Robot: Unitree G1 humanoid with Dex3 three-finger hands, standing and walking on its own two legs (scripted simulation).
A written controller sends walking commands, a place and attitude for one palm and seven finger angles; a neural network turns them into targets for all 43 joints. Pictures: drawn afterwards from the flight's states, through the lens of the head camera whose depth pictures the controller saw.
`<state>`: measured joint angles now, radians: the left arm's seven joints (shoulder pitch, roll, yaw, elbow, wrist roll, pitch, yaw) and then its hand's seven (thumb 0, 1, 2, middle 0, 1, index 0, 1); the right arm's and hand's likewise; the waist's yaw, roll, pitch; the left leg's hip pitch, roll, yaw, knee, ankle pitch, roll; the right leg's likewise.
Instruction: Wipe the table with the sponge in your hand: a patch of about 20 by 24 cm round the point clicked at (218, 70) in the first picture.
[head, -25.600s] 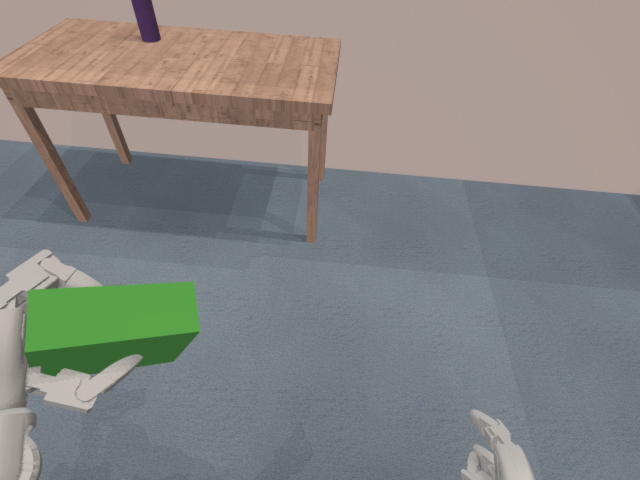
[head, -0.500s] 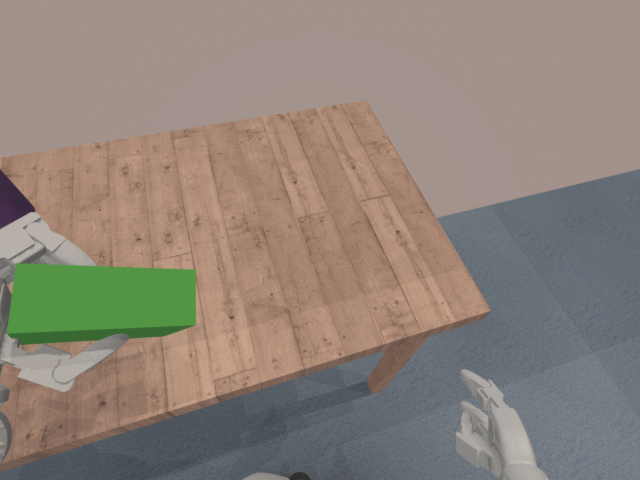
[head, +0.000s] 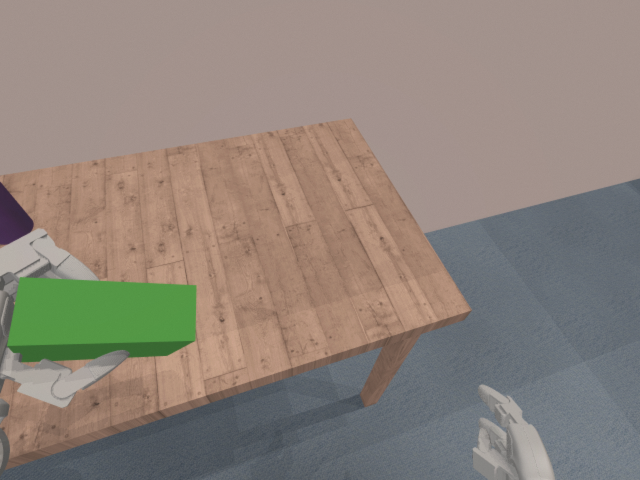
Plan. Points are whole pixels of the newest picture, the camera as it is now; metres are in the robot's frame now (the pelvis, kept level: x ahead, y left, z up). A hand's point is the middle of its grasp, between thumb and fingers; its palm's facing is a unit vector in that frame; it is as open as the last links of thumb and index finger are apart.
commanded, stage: come to a stop and stand still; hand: left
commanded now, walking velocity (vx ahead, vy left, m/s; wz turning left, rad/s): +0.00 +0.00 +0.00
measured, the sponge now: (134, 324) +0.23 +0.21 +0.12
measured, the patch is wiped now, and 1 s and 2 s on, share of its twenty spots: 0.00 0.00 0.00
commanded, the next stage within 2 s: look again from close up in 1.64 s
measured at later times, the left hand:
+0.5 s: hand (31, 267) +0.23 +0.26 +0.20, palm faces +0.41 -0.76 -0.51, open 9.4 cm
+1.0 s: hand (87, 279) +0.25 +0.24 +0.17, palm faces +0.35 -0.83 -0.44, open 9.4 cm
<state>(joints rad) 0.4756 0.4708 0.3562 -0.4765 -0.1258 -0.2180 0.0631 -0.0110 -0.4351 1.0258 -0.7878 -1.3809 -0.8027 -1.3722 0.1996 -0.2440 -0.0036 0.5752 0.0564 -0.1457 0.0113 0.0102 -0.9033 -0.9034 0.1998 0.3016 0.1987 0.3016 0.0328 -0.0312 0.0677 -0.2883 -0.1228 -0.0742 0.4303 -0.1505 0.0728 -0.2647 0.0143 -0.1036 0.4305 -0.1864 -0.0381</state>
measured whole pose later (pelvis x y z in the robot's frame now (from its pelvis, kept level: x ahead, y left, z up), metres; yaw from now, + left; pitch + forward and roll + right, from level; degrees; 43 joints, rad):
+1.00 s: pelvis +0.02 -0.01 +0.00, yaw -2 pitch +2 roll +0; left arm 0.45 0.46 0.40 -0.46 -0.08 -0.25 0.11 -0.01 -0.44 1.03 -0.79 -1.38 -0.80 -1.37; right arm 0.25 -0.25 0.00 0.60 0.03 -0.13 -0.01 0.01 -0.90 -0.90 0.20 0.30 0.20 0.30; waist 0.04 -0.04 0.04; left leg -0.28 -0.10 -0.04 0.46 -0.21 0.06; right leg -0.27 0.03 -0.07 0.47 -0.24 -0.05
